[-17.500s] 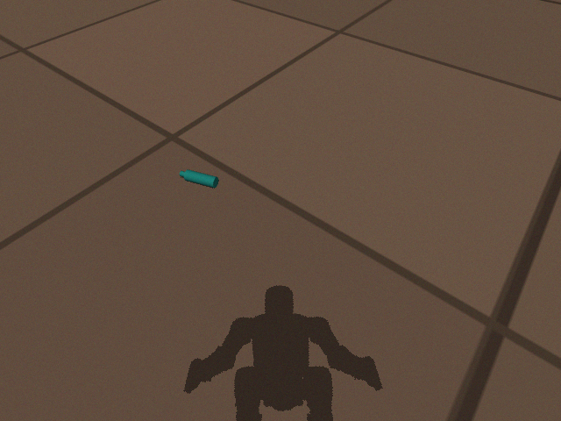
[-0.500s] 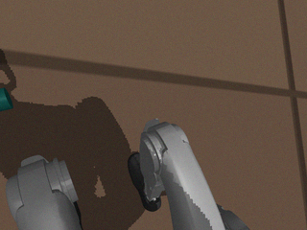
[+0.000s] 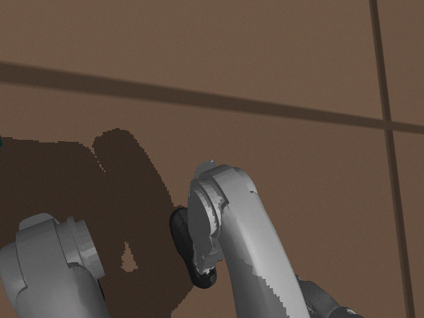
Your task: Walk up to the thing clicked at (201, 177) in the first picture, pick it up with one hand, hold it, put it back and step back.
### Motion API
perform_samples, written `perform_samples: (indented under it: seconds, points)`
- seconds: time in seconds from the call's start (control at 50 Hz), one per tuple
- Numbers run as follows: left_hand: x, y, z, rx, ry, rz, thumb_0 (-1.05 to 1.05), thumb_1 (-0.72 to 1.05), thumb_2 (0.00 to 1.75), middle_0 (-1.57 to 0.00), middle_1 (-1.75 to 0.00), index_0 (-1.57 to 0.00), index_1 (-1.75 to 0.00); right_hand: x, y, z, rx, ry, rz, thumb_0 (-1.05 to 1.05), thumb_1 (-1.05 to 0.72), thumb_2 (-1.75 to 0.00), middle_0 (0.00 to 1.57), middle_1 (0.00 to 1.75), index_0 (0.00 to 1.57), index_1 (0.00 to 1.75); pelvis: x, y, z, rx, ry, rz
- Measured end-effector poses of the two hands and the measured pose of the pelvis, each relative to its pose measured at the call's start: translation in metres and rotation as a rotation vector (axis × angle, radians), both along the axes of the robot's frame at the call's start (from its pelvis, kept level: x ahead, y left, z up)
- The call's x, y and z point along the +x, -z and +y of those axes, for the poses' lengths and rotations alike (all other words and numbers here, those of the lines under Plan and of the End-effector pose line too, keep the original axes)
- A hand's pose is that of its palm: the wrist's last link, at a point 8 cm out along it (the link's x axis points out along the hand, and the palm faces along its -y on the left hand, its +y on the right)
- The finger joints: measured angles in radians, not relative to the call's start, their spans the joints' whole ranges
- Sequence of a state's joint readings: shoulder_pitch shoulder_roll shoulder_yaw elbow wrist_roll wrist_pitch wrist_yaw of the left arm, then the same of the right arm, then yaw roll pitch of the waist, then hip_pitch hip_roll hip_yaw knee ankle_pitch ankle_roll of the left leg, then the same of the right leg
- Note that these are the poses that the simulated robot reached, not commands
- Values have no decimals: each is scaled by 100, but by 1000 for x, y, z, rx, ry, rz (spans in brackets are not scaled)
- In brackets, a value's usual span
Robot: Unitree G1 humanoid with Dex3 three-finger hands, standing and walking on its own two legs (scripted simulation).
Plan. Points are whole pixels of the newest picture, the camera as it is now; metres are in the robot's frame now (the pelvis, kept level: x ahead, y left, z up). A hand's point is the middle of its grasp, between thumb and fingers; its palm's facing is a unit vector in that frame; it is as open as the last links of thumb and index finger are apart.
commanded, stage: rest palm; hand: left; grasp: from above
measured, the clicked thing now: out of the picture +0.45 +0.33 -0.27
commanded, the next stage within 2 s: close in 0.04 s
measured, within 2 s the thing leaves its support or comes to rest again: neither
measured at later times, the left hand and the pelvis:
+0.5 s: hand out of the picture +0.45 +0.31 -0.26, palm faces -0.43 -0.13 -0.89, open 13.0 cm; pelvis +0.00 +0.00 +0.00, yaw -1 degrees
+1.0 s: hand out of the picture +0.44 +0.30 -0.25, palm faces -0.43 -0.10 -0.90, open 11.3 cm; pelvis -0.01 +0.00 +0.00, yaw -1 degrees
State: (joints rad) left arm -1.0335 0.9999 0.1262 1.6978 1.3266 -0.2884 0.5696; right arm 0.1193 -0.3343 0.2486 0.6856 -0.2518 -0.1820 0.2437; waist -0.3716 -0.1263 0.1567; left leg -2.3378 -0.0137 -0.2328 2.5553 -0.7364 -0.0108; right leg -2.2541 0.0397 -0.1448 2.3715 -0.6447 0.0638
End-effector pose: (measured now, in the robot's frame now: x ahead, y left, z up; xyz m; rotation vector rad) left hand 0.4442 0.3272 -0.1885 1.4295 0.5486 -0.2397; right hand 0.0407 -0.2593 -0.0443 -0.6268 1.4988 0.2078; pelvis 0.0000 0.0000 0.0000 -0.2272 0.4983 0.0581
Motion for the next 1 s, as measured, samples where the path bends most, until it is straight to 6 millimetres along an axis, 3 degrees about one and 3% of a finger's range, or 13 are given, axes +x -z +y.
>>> perform_samples:
  seconds: [0.32,0.66,1.0]
  points:
    - [3,3,-25,43,65,-57,0,-40,95,-13,-99,-14,-98,-2,-3,5,34,-35,-35,0,-90,-89,20,30,20,30,-4,1,2,-10,16,-17]
    - [4,11,-1,35,-57,8,0,-25,80,-23,-91,-26,-89,2,-5,3,45,-36,-6,0,-90,-90,20,30,20,30,1,-2,0,-12,12,-1]
    - [1,3,-22,11,85,-59,0,-8,74,-35,-86,-38,-83,3,-8,6,27,-57,-41,0,-90,-89,20,30,20,30,-6,-2,1,-19,16,-34]
